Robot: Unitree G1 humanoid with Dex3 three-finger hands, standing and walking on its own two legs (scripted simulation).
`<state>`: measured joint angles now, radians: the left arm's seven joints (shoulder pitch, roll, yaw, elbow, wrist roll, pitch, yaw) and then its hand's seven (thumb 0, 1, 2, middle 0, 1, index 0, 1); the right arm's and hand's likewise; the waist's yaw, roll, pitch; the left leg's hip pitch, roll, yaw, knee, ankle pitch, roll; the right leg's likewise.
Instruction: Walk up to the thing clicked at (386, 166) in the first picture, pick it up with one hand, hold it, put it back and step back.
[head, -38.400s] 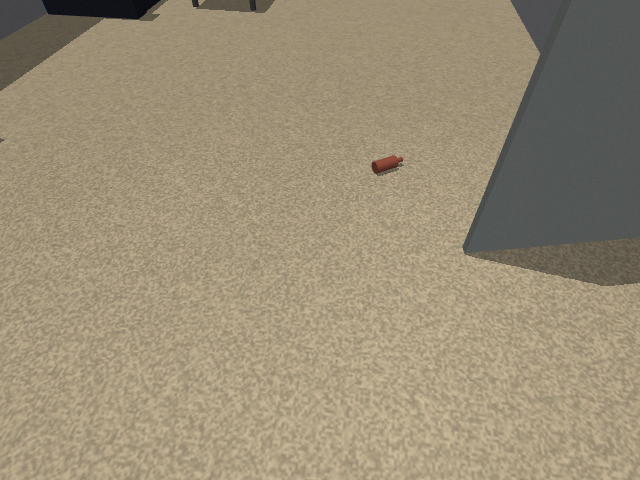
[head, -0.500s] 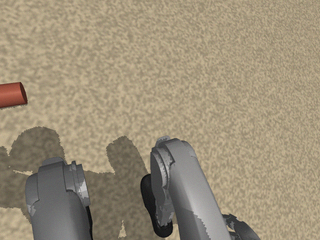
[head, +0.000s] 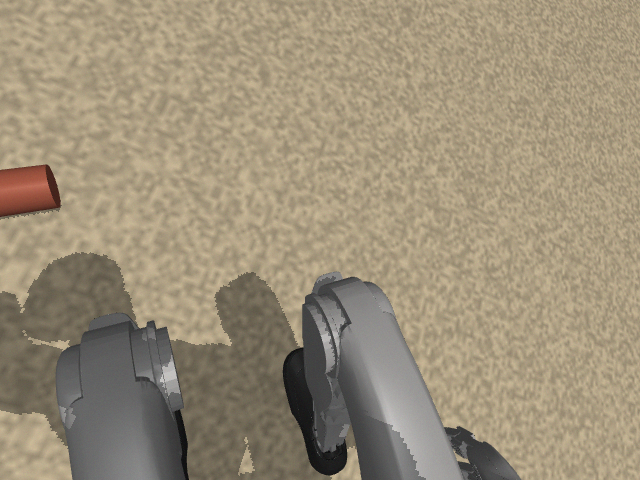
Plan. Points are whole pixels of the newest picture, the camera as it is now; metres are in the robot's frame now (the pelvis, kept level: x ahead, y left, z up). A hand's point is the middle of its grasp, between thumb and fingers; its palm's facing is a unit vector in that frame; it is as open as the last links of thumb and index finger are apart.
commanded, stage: approach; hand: left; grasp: from above
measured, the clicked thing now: out of the picture +0.49 +0.35 -0.29
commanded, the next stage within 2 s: close in in 0.72 s
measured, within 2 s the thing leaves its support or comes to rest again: neither
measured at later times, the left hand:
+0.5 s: hand out of the picture +0.52 +0.29 -0.16, palm faces -0.41 -0.07 -0.91, open 13.6 cm
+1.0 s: hand out of the picture +0.48 +0.34 -0.18, palm faces -0.46 -0.09 -0.88, open 13.5 cm
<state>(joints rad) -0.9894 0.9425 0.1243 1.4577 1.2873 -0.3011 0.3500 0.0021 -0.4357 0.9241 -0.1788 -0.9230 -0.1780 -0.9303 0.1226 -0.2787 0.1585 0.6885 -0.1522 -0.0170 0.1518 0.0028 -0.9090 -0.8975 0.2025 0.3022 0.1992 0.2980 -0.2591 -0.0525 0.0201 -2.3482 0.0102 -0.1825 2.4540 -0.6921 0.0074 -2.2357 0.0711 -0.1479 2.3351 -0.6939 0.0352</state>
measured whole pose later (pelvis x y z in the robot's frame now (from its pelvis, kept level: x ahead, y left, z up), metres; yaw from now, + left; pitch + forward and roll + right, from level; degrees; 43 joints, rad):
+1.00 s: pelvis +0.00 +0.00 +0.00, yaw -1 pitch +33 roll -13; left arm -1.12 0.97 0.01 1.47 1.27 -0.28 0.29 0.00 -0.43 0.92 -0.19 -0.93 -0.20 -0.94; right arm 0.13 -0.30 0.21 0.64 -0.16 0.01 0.12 0.00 -0.91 -0.89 0.20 0.30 0.20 0.30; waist -0.31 -0.08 0.04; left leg -2.35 0.00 -0.20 2.45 -0.69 0.01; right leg -2.23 0.07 -0.16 2.32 -0.69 0.03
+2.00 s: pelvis +0.00 +0.00 -0.01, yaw -4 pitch +30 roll -14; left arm -1.13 1.08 0.06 1.67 1.28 -0.25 0.50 0.00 -0.42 0.90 -0.20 -0.87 -0.19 -0.88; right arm 0.08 -0.33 0.33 0.60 -0.21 -0.13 0.16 0.00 -0.91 -0.90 0.20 0.30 0.20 0.30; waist -0.39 -0.15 0.15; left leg -2.35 0.02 -0.25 2.52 -0.72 0.00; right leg -2.23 0.10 -0.20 2.34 -0.68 0.04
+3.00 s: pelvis +0.00 +0.00 -0.01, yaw -5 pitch +28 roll -16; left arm -1.14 1.13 0.05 1.71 1.26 -0.24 0.54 0.00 -0.25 0.83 -0.26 -0.91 -0.28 -0.90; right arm 0.07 -0.35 0.37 0.58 -0.22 -0.18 0.18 0.00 -0.91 -0.90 0.20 0.30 0.20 0.30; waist -0.40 -0.17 0.20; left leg -2.34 0.03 -0.27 2.53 -0.72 0.00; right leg -2.22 0.11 -0.22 2.34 -0.67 0.05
